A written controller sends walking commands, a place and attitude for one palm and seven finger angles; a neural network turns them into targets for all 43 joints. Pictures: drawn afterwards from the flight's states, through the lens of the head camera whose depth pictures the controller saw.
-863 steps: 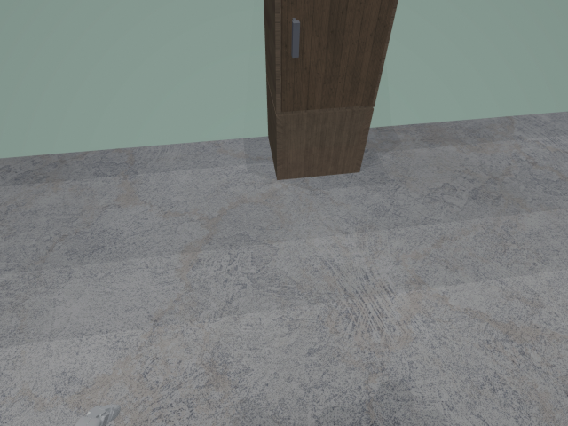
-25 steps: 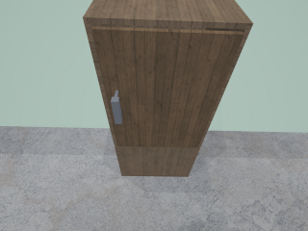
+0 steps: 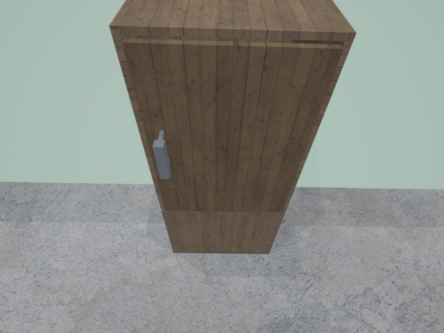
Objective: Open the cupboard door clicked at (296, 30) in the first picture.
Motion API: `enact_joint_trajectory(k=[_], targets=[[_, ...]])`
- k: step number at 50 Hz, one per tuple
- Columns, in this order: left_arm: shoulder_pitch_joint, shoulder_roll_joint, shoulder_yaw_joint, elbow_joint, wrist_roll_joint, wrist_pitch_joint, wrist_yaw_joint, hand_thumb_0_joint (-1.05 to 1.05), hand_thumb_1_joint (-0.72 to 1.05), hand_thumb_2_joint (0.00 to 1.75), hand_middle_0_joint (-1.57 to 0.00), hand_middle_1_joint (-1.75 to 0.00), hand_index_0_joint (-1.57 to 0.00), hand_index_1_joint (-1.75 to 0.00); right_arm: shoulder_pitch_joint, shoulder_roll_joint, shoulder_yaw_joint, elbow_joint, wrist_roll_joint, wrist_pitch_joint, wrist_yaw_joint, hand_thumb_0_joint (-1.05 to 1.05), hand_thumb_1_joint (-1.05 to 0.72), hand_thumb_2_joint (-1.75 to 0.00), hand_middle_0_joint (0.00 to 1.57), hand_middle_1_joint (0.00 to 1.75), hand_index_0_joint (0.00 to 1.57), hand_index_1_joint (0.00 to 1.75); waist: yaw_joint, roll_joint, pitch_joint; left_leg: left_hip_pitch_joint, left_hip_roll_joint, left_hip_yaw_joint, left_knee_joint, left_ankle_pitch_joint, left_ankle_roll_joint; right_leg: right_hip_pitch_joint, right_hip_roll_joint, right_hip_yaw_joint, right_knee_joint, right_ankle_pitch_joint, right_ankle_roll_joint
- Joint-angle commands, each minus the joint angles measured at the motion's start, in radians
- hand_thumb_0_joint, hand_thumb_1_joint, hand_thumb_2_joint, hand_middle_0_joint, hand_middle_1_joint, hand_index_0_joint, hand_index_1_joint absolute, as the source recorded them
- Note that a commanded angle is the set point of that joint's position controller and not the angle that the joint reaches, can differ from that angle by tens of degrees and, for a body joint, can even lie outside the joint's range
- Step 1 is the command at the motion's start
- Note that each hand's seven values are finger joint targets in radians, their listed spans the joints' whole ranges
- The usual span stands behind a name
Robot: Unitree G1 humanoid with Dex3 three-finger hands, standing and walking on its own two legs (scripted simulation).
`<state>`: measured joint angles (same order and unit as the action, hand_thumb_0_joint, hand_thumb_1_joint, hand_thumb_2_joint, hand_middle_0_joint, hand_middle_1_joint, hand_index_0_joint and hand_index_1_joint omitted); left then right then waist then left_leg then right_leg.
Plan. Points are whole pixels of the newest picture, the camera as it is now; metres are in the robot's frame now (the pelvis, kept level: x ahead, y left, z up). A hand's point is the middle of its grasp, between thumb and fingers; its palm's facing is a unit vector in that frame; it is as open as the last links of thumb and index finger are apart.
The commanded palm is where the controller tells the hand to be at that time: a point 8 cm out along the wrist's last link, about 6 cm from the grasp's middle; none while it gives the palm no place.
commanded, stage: raise the hand with hooked fingers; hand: left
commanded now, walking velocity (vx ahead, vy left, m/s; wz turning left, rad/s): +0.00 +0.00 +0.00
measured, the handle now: (163, 154) +0.52 +0.19 -0.03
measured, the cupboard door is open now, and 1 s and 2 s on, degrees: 0 0 0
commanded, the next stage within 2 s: none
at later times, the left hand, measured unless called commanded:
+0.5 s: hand (125, 327) +0.14 +0.19 -0.08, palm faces +0.08 -1.00 -0.01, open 8.6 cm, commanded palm +0.13 +0.25 -0.06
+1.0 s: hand (96, 290) +0.19 +0.24 -0.04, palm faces +0.12 -0.99 -0.05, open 11.6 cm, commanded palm +0.16 +0.29 -0.04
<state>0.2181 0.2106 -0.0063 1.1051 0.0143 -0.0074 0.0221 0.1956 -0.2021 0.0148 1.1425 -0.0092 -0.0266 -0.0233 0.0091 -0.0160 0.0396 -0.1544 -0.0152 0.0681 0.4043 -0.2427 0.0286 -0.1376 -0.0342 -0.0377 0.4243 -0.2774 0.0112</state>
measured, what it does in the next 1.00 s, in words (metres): lowers itself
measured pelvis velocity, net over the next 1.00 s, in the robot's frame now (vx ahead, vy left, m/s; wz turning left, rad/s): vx -0.05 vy -0.01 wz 0.01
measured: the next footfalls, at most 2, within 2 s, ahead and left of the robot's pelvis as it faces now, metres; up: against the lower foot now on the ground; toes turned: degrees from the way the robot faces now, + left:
none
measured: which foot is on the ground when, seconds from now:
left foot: down 0.00-1.00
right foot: down 0.00-1.00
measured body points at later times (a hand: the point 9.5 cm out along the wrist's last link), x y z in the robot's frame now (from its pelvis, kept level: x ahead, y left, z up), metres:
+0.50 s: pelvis -0.05 -0.04 -0.09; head +0.01 -0.03 +0.36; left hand +0.13 +0.24 -0.08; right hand +0.18 -0.29 -0.14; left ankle -0.02 +0.10 -0.74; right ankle -0.03 -0.12 -0.74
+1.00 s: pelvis -0.05 -0.01 -0.09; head +0.03 +0.00 +0.36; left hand +0.18 +0.29 -0.03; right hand +0.10 -0.26 -0.18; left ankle -0.02 +0.10 -0.74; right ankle -0.03 -0.12 -0.74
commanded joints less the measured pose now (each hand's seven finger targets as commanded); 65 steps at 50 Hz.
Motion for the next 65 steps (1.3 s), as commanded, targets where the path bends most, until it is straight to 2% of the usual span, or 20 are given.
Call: enact_joint_trajectory(k=[1, 3, 4, 5, 6, 7, 8, 9, 11, 14, 16, 19, 23, 26, 32, 38, 42, 49, 58, 65], targets=[[0.035, 0.133, 0.026, -0.04, 0.0, -0.019, 0.009, 0.0, 0.9, 0.9, -0.2, -0.3, -0.2, -0.3, 0.019, -0.134, -0.028, -0.044, -0.002, -0.013, -0.004, 0.0, -0.9, -0.9, 0.2, 0.3, 0.2, 0.3, -0.001, 0.001, -0.028, 0.01, 0.127, -0.116, -0.069, 0.207, 0.011, -0.015, -0.087, 0.08, -0.06, 0.2, -0.037], [0.037, 0.136, 0.027, -0.04, 0.001, -0.02, 0.009, 0.0, 0.9, 0.9, -0.2, -0.3, -0.2, -0.3, 0.016, -0.132, -0.027, -0.042, -0.001, -0.014, -0.005, 0.0, -0.9, -0.9, 0.2, 0.3, 0.2, 0.3, 0.002, 0.005, -0.021, 0.006, 0.126, -0.114, -0.067, 0.212, 0.01, -0.011, -0.091, 0.08, -0.062, 0.216, -0.039], [0.131, 0.081, 0.011, -0.012, 0.01, -0.033, 0.053, 0.0, 0.9, 0.9, -0.2, -0.3, -0.2, -0.3, -0.006, -0.118, -0.028, -0.107, 0.008, -0.015, 0.002, 0.0, -0.9, -0.9, 0.2, 0.3, 0.2, 0.3, 0.011, 0.035, 0.009, -0.031, 0.137, -0.07, 0.127, 0.342, -0.02, -0.054, -0.127, 0.117, -0.039, 0.471, -0.02], [-0.611, 0.407, 0.285, -1.512, -0.168, -0.241, 0.053, 0.0, 0.88, 0.89, -0.2, -0.32, -0.2, -0.32, 0.053, -0.245, -0.068, -0.432, 0.054, -0.149, -0.031, 0.0, -0.9, -0.9, 0.2, 0.3, 0.2, 0.3, -0.08, 0.205, -0.483, 0.231, 0.021, -0.095, 0.033, 0.53, -0.028, 0.026, -0.011, 0.005, 0.061, 0.523, -0.052], [-0.095, 0.296, 0.221, -1.214, -0.088, -0.19, 0.068, 0.0, 0.85, 0.88, -0.2, -0.33, -0.2, -0.33, -0.027, -0.165, -0.031, -0.404, 0.038, -0.239, -0.061, 0.0, -0.9, -0.9, 0.2, 0.3, 0.2, 0.3, 0.016, 0.333, -0.426, 0.343, 0.079, -0.081, 0.007, 0.698, -0.011, -0.061, 0.025, -0.003, 0.116, 0.261, -0.062], [-0.081, 0.238, 0.202, -1.127, -0.128, -0.155, 0.114, 0.0, 0.83, 0.87, -0.21, -0.34, -0.21, -0.34, -0.024, -0.157, -0.051, -0.326, 0.048, -0.254, -0.067, 0.0, -0.9, -0.9, 0.2, 0.3, 0.2, 0.3, -0.019, 0.275, -0.354, 0.217, 0.072, -0.073, 0.022, 0.581, -0.052, -0.107, 0.028, -0.04, 0.125, 0.107, -0.05], [0.216, -0.066, 0.048, -0.922, -0.162, -0.074, 0.087, 0.0, 0.81, 0.86, -0.21, -0.36, -0.21, -0.36, 0.021, -0.117, -0.058, -0.329, 0.061, -0.241, -0.058, 0.0, -0.9, -0.9, 0.2, 0.3, 0.2, 0.3, -0.047, 0.143, -0.209, 0.143, 0.077, -0.081, 0.017, 0.496, -0.035, -0.192, 0.028, -0.058, 0.102, 0.068, -0.03], [-0.033, 0.006, 0.093, -1.099, -0.181, -0.118, 0.064, 0.0, 0.78, 0.85, -0.21, -0.37, -0.21, -0.37, -0.011, -0.166, -0.066, -0.428, 0.053, -0.249, -0.047, 0.0, -0.9, -0.9, 0.2, 0.3, 0.2, 0.3, -0.058, 0.088, -0.076, 0.01, 0.061, -0.108, 0.053, 0.36, -0.029, -0.213, 0.019, -0.063, 0.09, 0.116, -0.026], [0.033, 0.065, 0.2, -0.943, -0.181, -0.236, 0.005, 0.0, 0.74, 0.83, -0.21, -0.4, -0.21, -0.4, -0.009, -0.187, -0.09, -0.462, 0.025, -0.254, -0.049, 0.0, -0.9, -0.9, 0.2, 0.3, 0.2, 0.3, -0.058, -0.092, -0.005, -0.171, 0.028, -0.094, 0.152, 0.148, -0.02, -0.334, 0.03, -0.081, 0.108, 0.078, -0.021], [0.295, -0.004, 0.247, -0.724, -0.234, -0.435, -0.144, 0.0, 0.67, 0.8, -0.22, -0.45, -0.22, -0.45, -0.056, -0.169, -0.1, -0.542, 0.016, -0.259, -0.022, 0.0, -0.9, -0.9, 0.2, 0.3, 0.2, 0.3, 0.035, -0.259, -0.055, -0.413, 0.005, -0.071, 0.314, 0.031, -0.032, -0.464, 0.04, -0.074, 0.284, 0.0, -0.026], [0.299, 0.01, 0.253, -0.74, -0.281, -0.577, -0.278, 0.0, 0.62, 0.78, -0.22, -0.48, -0.22, -0.48, -0.079, -0.175, -0.108, -0.599, 0.014, -0.275, 0.0, 0.0, -0.9, -0.9, 0.2, 0.3, 0.2, 0.3, 0.057, -0.232, -0.145, -0.527, -0.013, -0.048, 0.42, -0.023, -0.038, -0.501, 0.032, -0.028, 0.376, -0.019, -0.029], [0.192, 0.167, 0.389, -0.746, -0.338, -0.678, -0.458, 0.0, 0.55, 0.75, -0.22, -0.53, -0.22, -0.53, -0.081, -0.191, -0.112, -0.678, 0.036, -0.288, 0.014, 0.0, -0.9, -0.9, 0.2, 0.3, 0.2, 0.3, 0.064, -0.048, -0.282, -0.64, -0.029, -0.026, 0.561, -0.059, -0.04, -0.5, 0.001, 0.079, 0.459, -0.05, -0.038], [-0.003, 0.279, 0.469, -1.03, -0.404, -0.638, -0.483, 0.0, 0.46, 0.71, -0.23, -0.58, -0.23, -0.58, -0.082, -0.179, -0.105, -0.77, 0.039, -0.282, -0.016, 0.0, -0.9, -0.9, 0.2, 0.3, 0.2, 0.3, 0.054, 0.04, -0.447, -0.701, -0.016, -0.027, 0.653, -0.116, -0.016, -0.474, -0.011, 0.192, 0.449, -0.205, -0.01], [-0.126, 0.266, 0.443, -1.251, -0.412, -0.673, -0.435, 0.0, 0.39, 0.68, -0.24, -0.63, -0.24, -0.63, -0.037, -0.156, -0.092, -0.74, 0.032, -0.285, -0.039, 0.0, -0.9, -0.9, 0.2, 0.3, 0.2, 0.3, -0.003, 0.126, -0.473, -0.641, 0.013, -0.047, 0.694, -0.074, 0.002, -0.52, 0.001, 0.183, 0.459, -0.158, -0.011], [-0.148, 0.212, 0.305, -1.159, -0.383, -0.59, -0.483, 0.0, 0.25, 0.62, -0.25, -0.72, -0.25, -0.72, -0.002, -0.186, -0.074, -0.664, 0.038, -0.298, -0.075, 0.0, -0.9, -0.9, 0.2, 0.3, 0.2, 0.3, -0.079, 0.105, -0.332, -0.682, 0.034, -0.092, 0.712, -0.093, 0.012, -0.655, 0.041, 0.123, 0.489, -0.148, -0.023], [0.0, 0.321, 0.483, -1.003, -0.428, -0.34, -0.515, 0.0, 0.11, 0.56, -0.26, -0.81, -0.26, -0.81, -0.016, -0.182, -0.068, -0.718, 0.057, -0.265, -0.08, 0.0, -0.9, -0.9, 0.2, 0.3, 0.2, 0.3, 0.024, -0.009, -0.439, -0.699, 0.019, -0.085, 0.647, -0.041, 0.005, -0.458, 0.009, 0.14, 0.427, -0.114, 0.003], [0.008, 0.313, 0.545, -1.082, -0.44, -0.369, -0.423, 0.0, 0.01, 0.52, -0.26, -0.87, -0.26, -0.87, -0.02, -0.152, -0.069, -0.729, 0.044, -0.256, -0.061, 0.0, -0.9, -0.9, 0.2, 0.3, 0.2, 0.3, 0.057, 0.009, -0.468, -0.641, 0.023, -0.092, 0.597, 0.038, -0.005, -0.433, 0.027, 0.075, 0.478, 0.02, -0.006], [-0.078, 0.228, 0.395, -1.063, -0.371, -0.485, -0.409, 0.0, -0.15, 0.45, -0.27, -0.98, -0.27, -0.98, 0.033, -0.192, -0.078, -0.693, 0.039, -0.261, -0.044, 0.0, -0.9, -0.9, 0.2, 0.3, 0.2, 0.3, -0.029, 0.065, -0.364, -0.579, 0.027, -0.105, 0.561, -0.059, -0.003, -0.643, 0.057, -0.006, 0.504, -0.108, -0.024], [-0.143, 0.347, 0.487, -1.182, -0.396, -0.458, -0.421, 0.0, -0.36, 0.36, -0.29, -1.11, -0.29, -1.11, 0.049, -0.205, -0.065, -0.723, 0.042, -0.262, -0.063, 0.0, -0.9, -0.9, 0.2, 0.3, 0.2, 0.3, 0.016, 0.168, -0.474, -0.412, 0.035, -0.14, 0.483, 0.038, -0.024, -0.594, 0.065, -0.043, 0.509, -0.052, -0.044], [-0.164, 0.291, 0.43, -1.008, -0.369, -0.374, -0.412, 0.0, -0.5, 0.3, -0.3, -1.2, -0.3, -1.2, 0.058, -0.219, -0.057, -0.729, 0.046, -0.227, -0.052, 0.0, -0.9, -0.9, 0.2, 0.3, 0.2, 0.3, -0.021, 0.111, -0.337, -0.464, 0.038, -0.154, 0.445, -0.046, -0.035, -0.63, 0.068, -0.065, 0.48, -0.083, -0.036]])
